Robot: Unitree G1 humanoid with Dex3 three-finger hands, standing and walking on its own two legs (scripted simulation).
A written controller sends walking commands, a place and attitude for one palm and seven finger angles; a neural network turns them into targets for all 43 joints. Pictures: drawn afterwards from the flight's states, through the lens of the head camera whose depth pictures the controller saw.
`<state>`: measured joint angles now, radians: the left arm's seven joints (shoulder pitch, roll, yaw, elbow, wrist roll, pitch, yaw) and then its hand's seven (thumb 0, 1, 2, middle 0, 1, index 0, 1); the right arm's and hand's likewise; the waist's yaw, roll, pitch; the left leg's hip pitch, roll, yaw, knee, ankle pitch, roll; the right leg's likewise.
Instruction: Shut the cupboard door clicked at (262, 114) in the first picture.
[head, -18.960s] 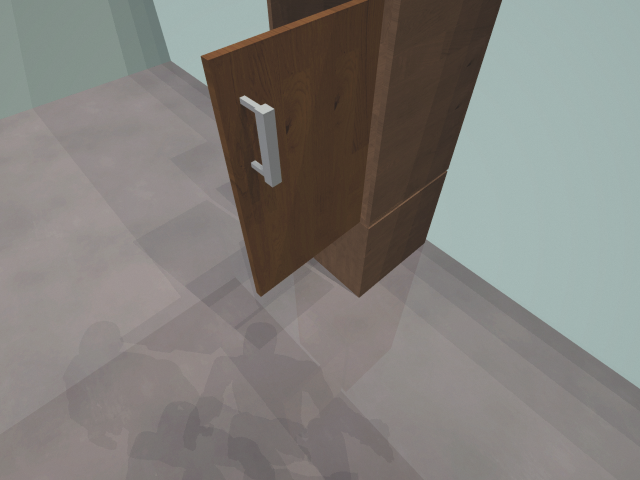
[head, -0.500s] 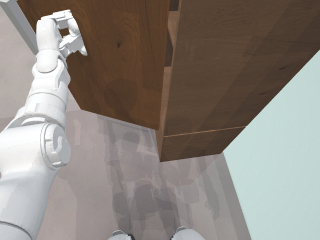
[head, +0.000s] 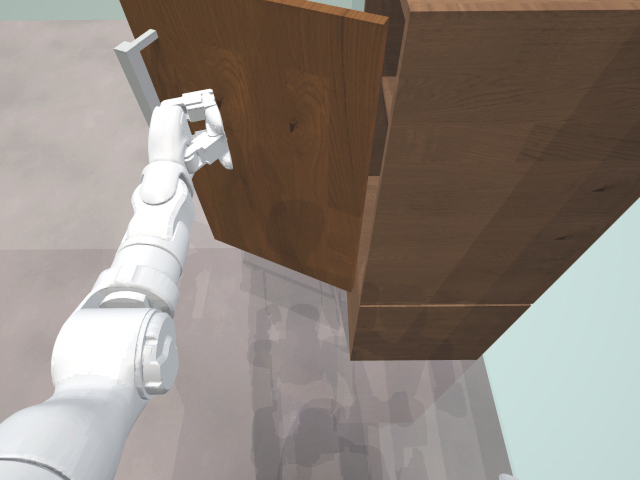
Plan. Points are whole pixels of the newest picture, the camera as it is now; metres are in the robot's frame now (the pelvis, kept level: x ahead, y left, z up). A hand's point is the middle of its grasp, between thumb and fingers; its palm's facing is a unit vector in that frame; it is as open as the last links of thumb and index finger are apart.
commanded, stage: draw the hand back to the body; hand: left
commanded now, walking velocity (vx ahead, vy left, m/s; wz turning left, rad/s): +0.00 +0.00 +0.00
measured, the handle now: (155, 85) +0.64 +0.21 +0.13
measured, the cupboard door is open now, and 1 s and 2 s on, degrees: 65 65 65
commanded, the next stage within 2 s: step back with the hand held close in 1.52 s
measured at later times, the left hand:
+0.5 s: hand (129, 228) +0.35 +0.17 +0.17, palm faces +0.04 -0.99 -0.10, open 3.1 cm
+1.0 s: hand out of the picture +0.23 +0.26 +0.18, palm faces +0.39 -0.86 -0.34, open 5.0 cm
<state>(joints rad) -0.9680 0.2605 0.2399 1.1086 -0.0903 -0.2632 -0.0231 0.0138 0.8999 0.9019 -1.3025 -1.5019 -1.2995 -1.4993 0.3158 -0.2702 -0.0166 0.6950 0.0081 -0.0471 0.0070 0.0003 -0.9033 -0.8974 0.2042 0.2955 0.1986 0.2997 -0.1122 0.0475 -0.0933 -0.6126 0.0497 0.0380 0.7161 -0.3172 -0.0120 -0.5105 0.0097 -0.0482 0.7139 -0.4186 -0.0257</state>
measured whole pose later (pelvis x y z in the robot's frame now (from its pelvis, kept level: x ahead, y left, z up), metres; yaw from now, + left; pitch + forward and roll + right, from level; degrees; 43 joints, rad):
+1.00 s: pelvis +0.00 +0.01 +0.03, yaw +0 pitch -4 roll +0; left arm 0.29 0.32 0.27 -0.21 -0.08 -0.08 0.09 0.01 0.89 0.90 -0.63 -0.77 -0.63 -0.77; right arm 0.19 -0.22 0.04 0.63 0.02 -0.02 -0.07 0.01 -0.90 -0.90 0.21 0.30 0.20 0.30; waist 0.05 0.08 0.00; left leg -0.13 0.02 0.06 0.40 -0.20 0.01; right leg -0.03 -0.01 -0.03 0.38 -0.28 0.00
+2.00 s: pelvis -0.01 +0.04 +0.02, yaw -2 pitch +1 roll -1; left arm 0.53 0.44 0.39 -0.42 -0.08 -0.13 0.12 0.01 0.89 0.90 -0.21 -0.30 -0.21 -0.30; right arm 0.17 -0.25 -0.02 0.54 0.03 0.07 -0.10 0.01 -0.90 -0.90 0.20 0.30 0.20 0.30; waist 0.00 0.05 -0.01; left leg -0.30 0.02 0.10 0.49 -0.22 0.04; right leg -0.20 -0.02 0.01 0.46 -0.28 0.03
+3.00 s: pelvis -0.19 +0.07 +0.02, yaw -2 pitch +1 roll -2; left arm 0.45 0.45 0.41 -0.47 -0.05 -0.23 0.15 0.01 0.89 0.90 -0.21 -0.30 -0.21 -0.30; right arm 0.17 -0.19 0.01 0.64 0.00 -0.07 -0.09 0.01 -0.90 -0.90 0.21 0.30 0.20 0.30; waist 0.00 -0.02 0.00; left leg -0.43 0.00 0.05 0.54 -0.13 0.06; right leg -0.30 0.03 0.05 0.61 -0.33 0.02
